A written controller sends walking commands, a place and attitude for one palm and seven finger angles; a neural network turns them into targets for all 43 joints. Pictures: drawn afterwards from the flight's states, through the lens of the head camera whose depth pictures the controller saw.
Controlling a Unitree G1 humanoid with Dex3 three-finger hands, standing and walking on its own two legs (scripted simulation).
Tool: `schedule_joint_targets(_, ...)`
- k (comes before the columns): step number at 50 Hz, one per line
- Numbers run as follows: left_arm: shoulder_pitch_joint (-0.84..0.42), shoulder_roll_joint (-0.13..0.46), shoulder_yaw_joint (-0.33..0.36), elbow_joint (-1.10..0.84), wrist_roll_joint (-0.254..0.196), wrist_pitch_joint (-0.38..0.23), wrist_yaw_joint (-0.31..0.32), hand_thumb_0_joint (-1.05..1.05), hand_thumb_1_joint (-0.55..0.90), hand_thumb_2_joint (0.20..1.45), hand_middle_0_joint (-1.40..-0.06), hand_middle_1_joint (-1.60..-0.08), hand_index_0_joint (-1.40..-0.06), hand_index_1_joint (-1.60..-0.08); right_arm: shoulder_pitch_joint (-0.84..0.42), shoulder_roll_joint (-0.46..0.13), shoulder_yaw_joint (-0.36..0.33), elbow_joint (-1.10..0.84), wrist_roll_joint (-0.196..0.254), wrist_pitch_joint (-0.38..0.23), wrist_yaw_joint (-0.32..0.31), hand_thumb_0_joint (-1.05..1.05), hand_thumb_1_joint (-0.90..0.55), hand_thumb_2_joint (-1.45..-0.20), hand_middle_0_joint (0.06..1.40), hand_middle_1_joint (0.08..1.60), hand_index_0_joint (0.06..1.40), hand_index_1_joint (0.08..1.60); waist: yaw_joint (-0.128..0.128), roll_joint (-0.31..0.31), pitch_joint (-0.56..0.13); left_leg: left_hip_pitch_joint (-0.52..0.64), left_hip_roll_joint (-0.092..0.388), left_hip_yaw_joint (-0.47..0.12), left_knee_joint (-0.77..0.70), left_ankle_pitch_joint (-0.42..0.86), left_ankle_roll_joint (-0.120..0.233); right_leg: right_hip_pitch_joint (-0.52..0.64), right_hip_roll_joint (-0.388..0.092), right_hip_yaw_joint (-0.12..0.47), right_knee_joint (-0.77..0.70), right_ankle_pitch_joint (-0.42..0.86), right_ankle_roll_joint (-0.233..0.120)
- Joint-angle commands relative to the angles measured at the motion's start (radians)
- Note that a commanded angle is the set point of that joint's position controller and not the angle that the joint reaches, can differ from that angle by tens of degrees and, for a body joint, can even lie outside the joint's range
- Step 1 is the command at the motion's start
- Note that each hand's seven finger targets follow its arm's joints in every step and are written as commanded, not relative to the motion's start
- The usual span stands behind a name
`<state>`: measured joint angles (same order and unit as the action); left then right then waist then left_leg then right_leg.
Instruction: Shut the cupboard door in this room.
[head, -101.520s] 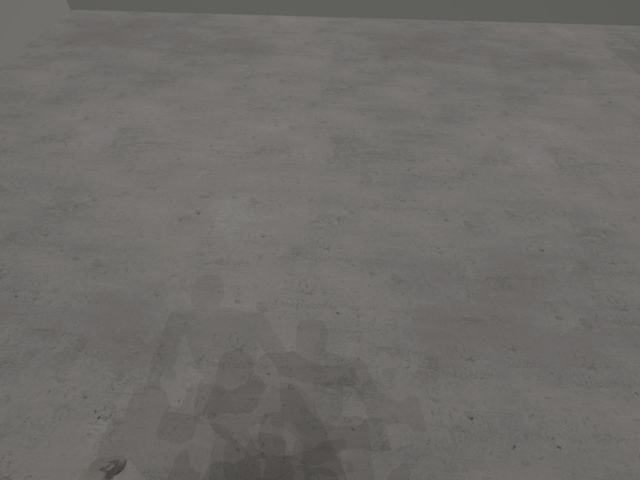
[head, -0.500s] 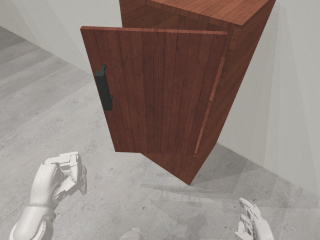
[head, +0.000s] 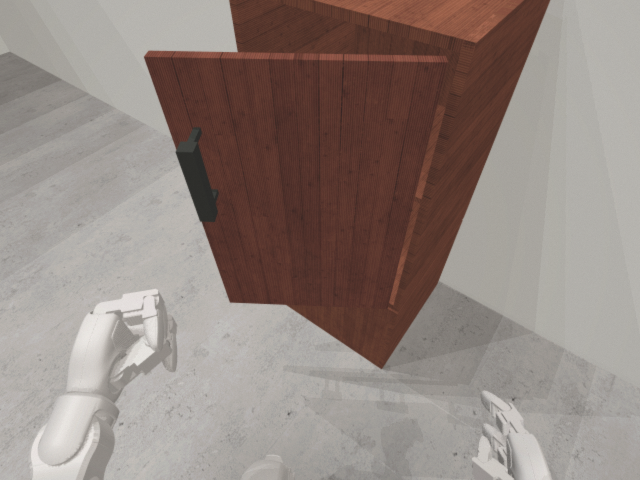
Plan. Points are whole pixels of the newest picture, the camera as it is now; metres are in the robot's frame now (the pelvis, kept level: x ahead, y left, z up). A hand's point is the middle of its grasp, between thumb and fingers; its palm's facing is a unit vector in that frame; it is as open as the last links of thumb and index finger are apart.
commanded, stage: bring the fist close to the handle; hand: left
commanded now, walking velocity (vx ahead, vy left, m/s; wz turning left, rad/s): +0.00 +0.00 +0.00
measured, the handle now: (202, 175) +0.52 +0.23 +0.09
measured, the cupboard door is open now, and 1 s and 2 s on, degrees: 34 34 26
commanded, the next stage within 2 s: push the door shut along its arc in 1.24 s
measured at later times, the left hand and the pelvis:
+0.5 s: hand (190, 272) +0.34 +0.19 +0.09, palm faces +0.03 -1.00 -0.03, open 3.1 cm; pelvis +0.00 +0.01 +0.00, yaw -1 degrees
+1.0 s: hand (207, 219) +0.42 +0.19 +0.09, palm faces +0.03 -1.00 -0.01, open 3.1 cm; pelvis +0.00 +0.02 +0.00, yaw -3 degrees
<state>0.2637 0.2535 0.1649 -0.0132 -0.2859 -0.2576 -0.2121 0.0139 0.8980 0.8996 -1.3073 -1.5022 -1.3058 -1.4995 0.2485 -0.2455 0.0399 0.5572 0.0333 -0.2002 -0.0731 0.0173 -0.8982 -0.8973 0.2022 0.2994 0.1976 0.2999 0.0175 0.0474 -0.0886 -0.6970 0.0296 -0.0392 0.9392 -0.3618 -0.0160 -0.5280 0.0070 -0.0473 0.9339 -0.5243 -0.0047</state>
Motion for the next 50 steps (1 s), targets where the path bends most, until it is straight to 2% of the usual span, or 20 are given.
schedule_joint_targets(1, -0.253, 0.154, 0.101, -0.145, -0.02, -0.051, -0.018, 0.0, 0.9, 0.9, -1.3, -1.5, -1.3, -1.5, -0.061, -0.118, -0.054, -0.14, 0.005, -0.053, -0.009, 0.0, -0.9, -0.9, 0.2, 0.3, 0.2, 0.3, -0.023, -0.014, -0.176, 0.228, -0.031, 0.018, -0.117, 0.116, 0.043, -0.054, 0.009, 0.047, -0.202, 0.249, 0.003)
schedule_joint_targets(4, -0.307, 0.188, 0.131, -0.078, -0.021, -0.029, -0.028, 0.0, 0.9, 0.9, -1.3, -1.5, -1.3, -1.5, -0.054, -0.124, -0.056, -0.129, 0.005, -0.044, -0.012, 0.0, -0.9, -0.9, 0.2, 0.3, 0.2, 0.3, -0.02, -0.038, -0.186, 0.228, -0.029, 0.02, -0.119, 0.142, 0.043, -0.035, 0.009, 0.049, -0.202, 0.292, 0.007)
schedule_joint_targets(7, -0.341, 0.155, 0.109, -0.068, -0.021, -0.029, -0.03, 0.0, 0.9, 0.9, -1.3, -1.5, -1.3, -1.5, -0.06, -0.118, -0.058, -0.133, 0.007, -0.038, -0.007, 0.0, -0.9, -0.9, 0.2, 0.3, 0.2, 0.3, -0.011, 0.002, -0.21, 0.268, -0.03, 0.025, -0.134, 0.183, 0.04, -0.024, 0.011, 0.031, -0.188, 0.353, 0.002)
schedule_joint_targets(9, -0.339, 0.176, 0.132, -0.03, -0.018, -0.026, -0.021, 0.0, 0.9, 0.9, -1.3, -1.5, -1.3, -1.5, -0.051, -0.126, -0.062, -0.13, 0.004, -0.032, -0.005, 0.0, -0.9, -0.9, 0.2, 0.3, 0.2, 0.3, -0.009, -0.044, -0.215, 0.263, -0.028, 0.024, -0.133, 0.199, 0.042, -0.012, 0.014, 0.028, -0.187, 0.376, 0.005)
schedule_joint_targets(11, -0.372, 0.138, 0.096, -0.034, -0.01, -0.034, -0.014, 0.0, 0.9, 0.9, -1.3, -1.5, -1.3, -1.5, -0.054, -0.119, -0.061, -0.131, 0.005, -0.025, 0.003, 0.0, -0.9, -0.9, 0.2, 0.3, 0.2, 0.3, -0.011, -0.002, -0.221, 0.281, -0.03, 0.027, -0.143, 0.209, 0.039, -0.02, 0.013, 0.021, -0.179, 0.388, 0.001)
schedule_joint_targets(14, -0.433, 0.167, 0.114, 0.019, 0.009, -0.039, 0.011, 0.0, 0.9, 0.9, -1.3, -1.5, -1.3, -1.5, -0.045, -0.128, -0.066, -0.117, 0.004, -0.011, 0.005, 0.0, -0.9, -0.9, 0.2, 0.3, 0.2, 0.3, -0.021, -0.038, -0.189, 0.266, -0.025, 0.023, -0.147, 0.181, 0.039, -0.043, 0.019, 0.018, -0.186, 0.345, 0.0)
schedule_joint_targets(16, -0.52, 0.133, 0.073, 0.017, 0.022, -0.049, 0.023, 0.0, 0.9, 0.9, -1.3, -1.5, -1.3, -1.5, -0.05, -0.125, -0.066, -0.115, 0.003, -0.007, 0.007, 0.0, -0.9, -0.9, 0.2, 0.3, 0.2, 0.3, -0.031, -0.008, -0.204, 0.279, -0.026, 0.022, -0.151, 0.164, 0.038, -0.06, 0.016, 0.016, -0.182, 0.321, -0.002)
schedule_joint_targets(19, -0.592, 0.197, 0.123, 0.079, 0.037, -0.06, 0.044, 0.0, 0.9, 0.9, -1.3, -1.5, -1.3, -1.5, -0.04, -0.135, -0.068, -0.093, 0.0, 0.008, 0.004, 0.0, -0.9, -0.9, 0.2, 0.3, 0.2, 0.3, -0.033, -0.028, -0.222, 0.273, -0.022, 0.02, -0.15, 0.152, 0.039, -0.06, 0.02, 0.021, -0.186, 0.296, -0.003)
schedule_joint_targets(20, -0.649, 0.162, 0.086, 0.077, 0.044, -0.066, 0.044, 0.0, 0.9, 0.9, -1.3, -1.5, -1.3, -1.5, -0.047, -0.129, -0.067, -0.093, 0.0, 0.009, 0.005, 0.0, -0.9, -0.9, 0.2, 0.3, 0.2, 0.3, -0.043, 0.005, -0.235, 0.289, -0.022, 0.021, -0.153, 0.144, 0.038, -0.073, 0.018, 0.02, -0.184, 0.285, -0.005)
schedule_joint_targets(22, -0.7, 0.186, 0.104, 0.126, 0.05, -0.07, 0.052, 0.0, 0.9, 0.9, -1.3, -1.5, -1.3, -1.5, -0.04, -0.133, -0.068, -0.079, 0.0, 0.015, 0.003, 0.0, -0.9, -0.9, 0.2, 0.3, 0.2, 0.3, -0.042, 0.014, -0.246, 0.299, -0.017, 0.017, -0.156, 0.134, 0.034, -0.081, 0.02, 0.017, -0.185, 0.267, -0.008)
schedule_joint_targets(27, -0.798, 0.171, 0.086, 0.238, 0.057, -0.066, 0.052, 0.0, 0.9, 0.9, -1.3, -1.5, -1.3, -1.5, -0.021, -0.137, -0.069, -0.065, 0.001, 0.033, 0.006, 0.0, -0.9, -0.9, 0.2, 0.3, 0.2, 0.3, -0.051, 0.007, -0.264, 0.308, -0.016, 0.015, -0.156, 0.15, 0.034, -0.086, 0.021, 0.015, -0.186, 0.29, -0.008)
schedule_joint_targets(30, -0.839, 0.21, 0.122, 0.345, 0.061, -0.056, 0.053, 0.0, 0.9, 0.9, -1.3, -1.5, -1.3, -1.5, -0.004, -0.143, -0.069, -0.056, 0.0, 0.051, 0.009, 0.0, -0.9, -0.9, 0.2, 0.3, 0.2, 0.3, -0.051, -0.036, -0.245, 0.274, -0.017, 0.017, -0.157, 0.139, 0.036, -0.079, 0.022, 0.019, -0.196, 0.289, -0.005)
schedule_joint_targets(33, -0.96, 0.209, 0.116, 0.384, 0.067, -0.072, 0.052, 0.0, 0.9, 0.9, -1.3, -1.5, -1.3, -1.5, 0.011, -0.144, -0.072, -0.047, -0.002, 0.063, 0.013, 0.0, -0.9, -0.9, 0.2, 0.3, 0.2, 0.3, -0.062, -0.014, -0.271, 0.29, -0.016, 0.013, -0.15, 0.149, 0.034, -0.097, 0.024, 0.016, -0.185, 0.295, -0.008)
schedule_joint_targets(34, -0.963, 0.243, 0.142, 0.411, 0.073, -0.079, 0.056, 0.0, 0.9, 0.9, -1.3, -1.5, -1.3, -1.5, 0.022, -0.149, -0.073, -0.042, -0.004, 0.068, 0.013, 0.0, -0.9, -0.9, 0.2, 0.3, 0.2, 0.3, -0.057, -0.01, -0.273, 0.284, -0.015, 0.013, -0.145, 0.148, 0.035, -0.096, 0.027, 0.02, -0.185, 0.29, -0.009)
schedule_joint_targets(38, -1.093, 0.216, 0.109, 0.487, 0.084, -0.103, 0.055, 0.0, 0.9, 0.9, -1.3, -1.5, -1.3, -1.5, 0.046, -0.149, -0.079, -0.026, -0.004, 0.079, 0.018, 0.0, -0.9, -0.9, 0.2, 0.3, 0.2, 0.3, -0.084, 0.009, -0.287, 0.299, -0.013, 0.006, -0.136, 0.136, 0.033, -0.142, 0.03, 0.018, -0.18, 0.272, -0.01)
schedule_joint_targets(39, -1.102, 0.249, 0.136, 0.515, 0.087, -0.107, 0.058, 0.0, 0.9, 0.9, -1.3, -1.5, -1.3, -1.5, 0.057, -0.157, -0.08, -0.021, -0.006, 0.083, 0.019, 0.0, -0.9, -0.9, 0.2, 0.3, 0.2, 0.3, -0.082, -0.002, -0.288, 0.285, -0.013, 0.001, -0.133, 0.133, 0.035, -0.141, 0.032, 0.017, -0.178, 0.266, -0.011)
schedule_joint_targets(41, -1.171, 0.252, 0.134, 0.546, 0.093, -0.117, 0.056, 0.0, 0.9, 0.9, -1.3, -1.5, -1.3, -1.5, 0.068, -0.157, -0.084, -0.011, -0.007, 0.091, 0.02, 0.0, -0.9, -0.9, 0.2, 0.3, 0.2, 0.3, -0.092, 0.003, -0.315, 0.295, -0.011, 0.004, -0.125, 0.15, 0.034, -0.149, 0.03, 0.02, -0.17, 0.287, -0.01)
schedule_joint_targets(44, -1.122, 0.278, 0.168, 0.59, 0.099, -0.121, 0.054, 0.0, 0.9, 0.9, -1.3, -1.5, -1.3, -1.5, 0.089, -0.162, -0.09, -0.017, -0.011, 0.105, 0.027, 0.0, -0.9, -0.9, 0.2, 0.3, 0.2, 0.3, -0.069, 0.016, -0.356, 0.304, -0.013, 0.004, -0.12, 0.18, 0.033, -0.129, 0.035, 0.016, -0.161, 0.305, -0.015)
schedule_joint_targets(49, -1.063, 0.301, 0.198, 0.571, 0.092, -0.131, 0.046, 0.0, 0.9, 0.9, -1.3, -1.5, -1.3, -1.5, 0.1, -0.162, -0.095, -0.036, -0.009, 0.13, 0.034, 0.0, -0.9, -0.9, 0.2, 0.3, 0.2, 0.3, -0.058, -0.002, -0.36, 0.287, -0.014, 0.019, -0.122, 0.226, 0.038, -0.087, 0.041, 0.019, -0.158, 0.369, -0.013)
schedule_joint_targets(50, -1.051, 0.275, 0.177, 0.56, 0.091, -0.131, 0.045, 0.0, 0.9, 0.9, -1.3, -1.5, -1.3, -1.5, 0.095, -0.157, -0.093, -0.044, -0.007, 0.132, 0.037, 0.0, -0.9, -0.9, 0.2, 0.3, 0.2, 0.3, -0.058, 0.003, -0.354, 0.29, -0.013, 0.021, -0.127, 0.225, 0.037, -0.092, 0.04, 0.016, -0.158, 0.368, -0.012)
